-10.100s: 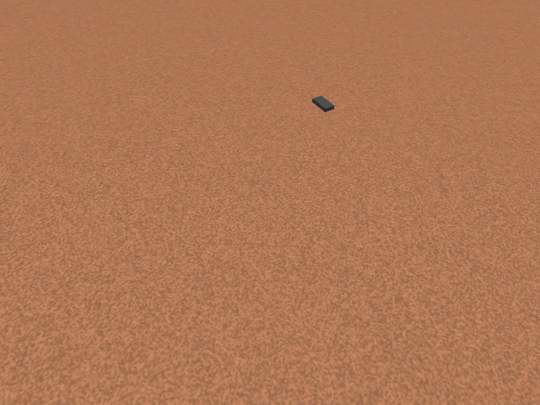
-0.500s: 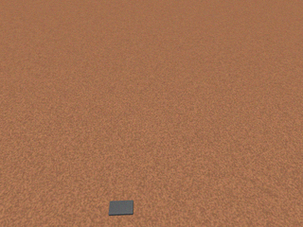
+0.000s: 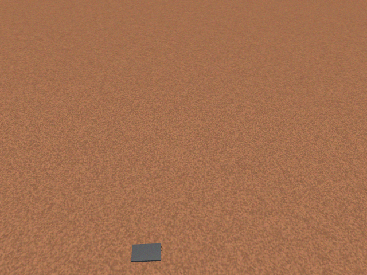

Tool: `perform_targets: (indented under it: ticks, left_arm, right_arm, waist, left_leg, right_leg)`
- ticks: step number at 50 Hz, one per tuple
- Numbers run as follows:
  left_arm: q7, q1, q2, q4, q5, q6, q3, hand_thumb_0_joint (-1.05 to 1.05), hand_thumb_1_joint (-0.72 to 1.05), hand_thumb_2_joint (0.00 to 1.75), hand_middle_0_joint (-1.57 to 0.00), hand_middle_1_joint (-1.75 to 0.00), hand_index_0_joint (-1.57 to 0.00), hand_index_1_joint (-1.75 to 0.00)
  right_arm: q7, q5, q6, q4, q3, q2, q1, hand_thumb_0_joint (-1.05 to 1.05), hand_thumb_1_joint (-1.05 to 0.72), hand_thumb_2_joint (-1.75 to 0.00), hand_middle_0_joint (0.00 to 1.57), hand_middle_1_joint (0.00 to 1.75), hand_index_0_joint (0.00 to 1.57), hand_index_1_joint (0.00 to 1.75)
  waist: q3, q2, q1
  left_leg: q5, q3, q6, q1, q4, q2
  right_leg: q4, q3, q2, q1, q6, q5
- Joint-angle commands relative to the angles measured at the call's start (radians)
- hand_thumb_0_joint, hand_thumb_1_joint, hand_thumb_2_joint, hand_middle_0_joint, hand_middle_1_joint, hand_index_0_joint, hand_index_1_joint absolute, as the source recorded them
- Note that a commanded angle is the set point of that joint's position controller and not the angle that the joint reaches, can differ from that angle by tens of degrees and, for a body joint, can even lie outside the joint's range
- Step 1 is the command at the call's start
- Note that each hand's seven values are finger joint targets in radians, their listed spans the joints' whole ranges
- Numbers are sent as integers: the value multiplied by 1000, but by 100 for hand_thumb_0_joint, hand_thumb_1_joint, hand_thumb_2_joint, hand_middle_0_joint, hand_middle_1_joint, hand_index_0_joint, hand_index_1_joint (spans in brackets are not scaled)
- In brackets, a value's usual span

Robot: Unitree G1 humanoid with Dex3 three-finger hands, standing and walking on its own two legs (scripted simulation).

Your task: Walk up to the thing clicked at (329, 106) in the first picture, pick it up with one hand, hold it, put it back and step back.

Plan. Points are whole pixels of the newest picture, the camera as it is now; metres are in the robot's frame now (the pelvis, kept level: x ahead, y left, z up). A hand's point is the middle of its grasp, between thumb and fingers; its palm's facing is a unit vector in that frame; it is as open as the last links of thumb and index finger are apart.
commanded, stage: stand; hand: left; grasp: from above
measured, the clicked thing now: (146, 252) +0.39 +0.17 -0.77
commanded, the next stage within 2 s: rise first in 0.56 s
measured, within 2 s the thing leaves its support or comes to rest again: neither
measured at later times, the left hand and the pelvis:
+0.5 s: hand out of the picture +0.07 +0.25 -0.16, palm faces -0.03 -0.94 -0.34, open 7.4 cm; pelvis +0.00 +0.00 +0.00, yaw +0 degrees
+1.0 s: hand out of the picture +0.15 +0.25 -0.18, palm faces -0.09 -0.92 -0.37, open 10.5 cm; pelvis -0.02 +0.01 -0.03, yaw +0 degrees
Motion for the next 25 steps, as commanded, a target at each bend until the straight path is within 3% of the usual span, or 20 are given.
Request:
perform_targets:
  ticks: [1, 11, 16, 25]
  left_arm:
    - [16, -34, 217, -50, -4, -18, 43, 0, 90, 90, -20, -30, -20, -30]
    - [16, -31, 212, -57, -2, -21, 40, 0, 90, 90, -20, -30, -20, -30]
    - [16, -35, 213, -54, -5, -20, 42, 0, 90, 90, -20, -30, -20, -30]
    - [16, -37, 216, -55, -6, -19, 44, 0, 90, 90, -20, -30, -20, -30]
  right_arm:
    - [-17, -1, -17, -59, -41, -213, -36, 0, -90, -90, 20, 30, 20, 30]
    - [-15, -1, -17, -61, -44, -212, -38, 0, -90, -90, 20, 30, 20, 30]
    - [-14, -1, -15, -56, -42, -210, -31, 0, -90, -90, 20, 30, 20, 30]
    - [-16, -3, -19, -57, -43, -211, -31, 0, -90, -90, 20, 30, 20, 30]
  waist:
    - [-56, 9, 0]
    - [-72, 8, 0]
    - [-47, 10, -2]
    - [-66, 19, 1]
  left_leg:
    - [177, -74, 37, 8, -42, 107]
    - [183, -71, 39, 20, -33, 107]
    - [115, -72, 38, -5, -51, 102]
    - [188, -74, 34, 8, -42, 107]
  right_leg:
    - [-42, 88, -123, -9, -26, 171]
    - [-44, 87, -123, -5, -29, 190]
    - [-55, 93, -121, -15, -26, 127]
    - [-33, 93, -123, 2, -31, 182]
